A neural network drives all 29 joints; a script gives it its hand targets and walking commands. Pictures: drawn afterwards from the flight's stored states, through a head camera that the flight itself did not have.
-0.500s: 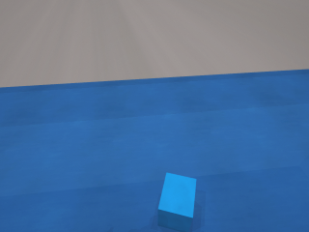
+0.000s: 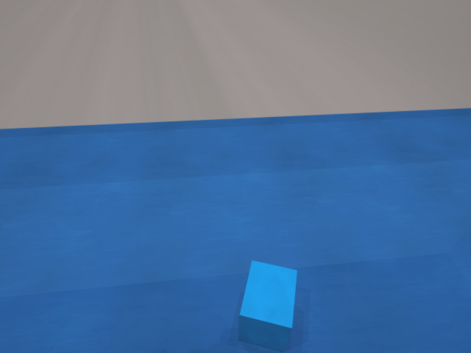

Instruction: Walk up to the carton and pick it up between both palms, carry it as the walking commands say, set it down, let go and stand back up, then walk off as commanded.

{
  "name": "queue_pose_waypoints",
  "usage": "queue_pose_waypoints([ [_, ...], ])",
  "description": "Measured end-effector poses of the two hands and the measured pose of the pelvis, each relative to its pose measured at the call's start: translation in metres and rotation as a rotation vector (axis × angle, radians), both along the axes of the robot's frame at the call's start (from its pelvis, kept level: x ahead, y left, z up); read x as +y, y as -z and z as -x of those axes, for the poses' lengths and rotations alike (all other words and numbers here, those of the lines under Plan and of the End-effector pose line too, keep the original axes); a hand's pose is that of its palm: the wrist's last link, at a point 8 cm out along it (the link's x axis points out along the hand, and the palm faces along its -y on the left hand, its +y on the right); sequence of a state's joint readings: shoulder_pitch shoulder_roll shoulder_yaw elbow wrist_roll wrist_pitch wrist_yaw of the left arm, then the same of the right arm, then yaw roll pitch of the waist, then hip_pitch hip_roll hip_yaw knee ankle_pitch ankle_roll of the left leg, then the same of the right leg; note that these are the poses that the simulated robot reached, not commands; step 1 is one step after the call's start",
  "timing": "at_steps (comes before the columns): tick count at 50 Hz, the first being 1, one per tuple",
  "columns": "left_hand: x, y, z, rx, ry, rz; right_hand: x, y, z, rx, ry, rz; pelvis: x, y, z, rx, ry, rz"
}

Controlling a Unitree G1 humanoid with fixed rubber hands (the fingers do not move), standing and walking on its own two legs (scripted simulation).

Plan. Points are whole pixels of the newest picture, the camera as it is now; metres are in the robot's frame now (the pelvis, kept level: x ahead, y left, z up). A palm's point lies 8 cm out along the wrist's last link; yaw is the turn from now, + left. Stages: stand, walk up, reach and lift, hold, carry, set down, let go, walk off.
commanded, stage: stand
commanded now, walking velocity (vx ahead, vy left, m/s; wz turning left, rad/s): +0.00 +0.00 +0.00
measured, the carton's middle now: (267, 305) +0.51 -0.12 -0.65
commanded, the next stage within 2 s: walk off in 0.74 s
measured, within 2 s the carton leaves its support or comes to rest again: neither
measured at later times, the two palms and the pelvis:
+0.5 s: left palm out of the picture +0.03 +0.31 -0.11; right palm out of the picture +0.06 -0.29 -0.11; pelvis -0.01 +0.01 +0.00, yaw -1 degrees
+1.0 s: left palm out of the picture +0.06 +0.30 -0.11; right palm out of the picture +0.06 -0.30 -0.11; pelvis -0.01 +0.00 +0.01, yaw -1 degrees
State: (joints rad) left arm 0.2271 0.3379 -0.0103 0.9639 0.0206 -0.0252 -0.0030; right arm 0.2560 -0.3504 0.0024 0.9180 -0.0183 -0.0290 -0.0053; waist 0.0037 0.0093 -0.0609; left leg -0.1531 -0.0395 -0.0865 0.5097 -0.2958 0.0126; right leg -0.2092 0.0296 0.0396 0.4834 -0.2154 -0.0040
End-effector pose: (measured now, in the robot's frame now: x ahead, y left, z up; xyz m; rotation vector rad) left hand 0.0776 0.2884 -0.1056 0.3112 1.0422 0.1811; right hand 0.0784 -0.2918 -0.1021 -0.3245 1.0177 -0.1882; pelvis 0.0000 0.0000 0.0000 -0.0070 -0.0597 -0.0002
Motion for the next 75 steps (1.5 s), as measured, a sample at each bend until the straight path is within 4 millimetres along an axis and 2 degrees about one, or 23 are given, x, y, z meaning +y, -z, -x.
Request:
queue_pose_waypoints([
  [12,0.021,-0.001,0.026,0.07,-0.03,-0.032,0.002,0.004,0.02,0.079,0.011,0.001,0.006,-0.002,0.011,-0.009,0.005,-0.008],
  [17,0.02,0.003,0.039,0.108,-0.031,-0.022,0.002,0.005,0.023,0.094,0.018,0.0,0.008,-0.003,0.013,-0.007,0.009,-0.011],
  [24,0.019,0.005,0.045,0.129,-0.028,-0.023,0.004,0.005,0.02,0.088,0.019,-0.004,0.008,-0.004,0.014,-0.01,0.011,-0.01],
  [36,0.017,0.001,0.039,0.133,-0.022,-0.031,-0.003,0.006,0.02,0.113,0.028,-0.003,0.004,-0.005,0.014,-0.004,0.007,-0.016],
  [46,0.013,-0.001,0.023,0.117,-0.027,-0.035,-0.011,0.003,0.013,0.129,0.028,0.009,-0.001,-0.007,0.009,-0.001,0.007,-0.016],
  [51,0.011,0.002,0.022,0.155,-0.023,-0.033,-0.007,0.007,0.016,0.15,0.041,0.0,-0.001,-0.007,0.006,0.013,0.015,-0.013],
  [56,0.003,0.014,0.028,0.213,-0.004,-0.001,0.0,0.016,0.033,0.192,0.09,-0.015,0.0,-0.002,0.014,0.021,0.051,-0.017],
  [63,0.0,0.029,0.031,0.256,0.07,-0.007,0.0,0.024,0.079,0.237,0.181,0.005,0.005,0.009,0.037,0.031,0.122,-0.041],
  [66,-0.006,0.03,0.031,0.274,0.116,-0.029,-0.003,0.028,0.095,0.216,0.225,-0.003,0.003,0.011,0.047,0.028,0.177,-0.042],
  [72,-0.031,0.031,0.036,0.284,0.183,-0.042,-0.006,0.047,0.111,0.124,0.301,-0.068,-0.01,0.021,0.069,0.034,0.279,-0.056],
  [75,-0.049,0.031,0.039,0.258,0.229,-0.026,-0.006,0.057,0.132,0.125,0.338,-0.108,-0.014,0.023,0.084,0.02,0.299,-0.03],
])
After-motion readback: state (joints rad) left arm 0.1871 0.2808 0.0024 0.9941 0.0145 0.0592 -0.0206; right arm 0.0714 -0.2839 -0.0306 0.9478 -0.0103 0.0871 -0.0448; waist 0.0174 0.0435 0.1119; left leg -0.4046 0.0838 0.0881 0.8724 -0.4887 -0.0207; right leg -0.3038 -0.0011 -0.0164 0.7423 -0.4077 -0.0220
